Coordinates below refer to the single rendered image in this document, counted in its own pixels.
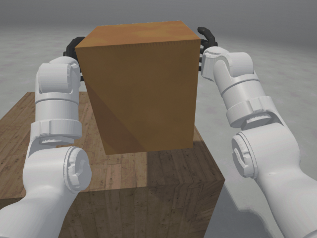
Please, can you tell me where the robot right upper arm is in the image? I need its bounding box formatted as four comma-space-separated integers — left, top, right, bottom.
231, 122, 317, 238

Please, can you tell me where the left robot forearm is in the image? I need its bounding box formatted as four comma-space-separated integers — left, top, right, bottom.
23, 56, 82, 188

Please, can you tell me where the right robot forearm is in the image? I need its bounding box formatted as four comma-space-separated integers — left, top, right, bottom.
201, 46, 301, 162

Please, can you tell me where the carton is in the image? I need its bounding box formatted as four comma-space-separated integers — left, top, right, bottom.
75, 20, 201, 155

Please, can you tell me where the robot left hand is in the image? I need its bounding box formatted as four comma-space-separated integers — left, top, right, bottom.
63, 37, 85, 81

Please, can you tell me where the robot left upper arm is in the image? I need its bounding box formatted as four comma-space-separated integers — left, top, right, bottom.
0, 146, 92, 238

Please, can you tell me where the robot right hand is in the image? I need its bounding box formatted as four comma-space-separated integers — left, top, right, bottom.
197, 27, 218, 71

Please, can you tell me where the pedestal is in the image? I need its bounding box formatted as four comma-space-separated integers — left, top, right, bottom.
0, 92, 225, 238

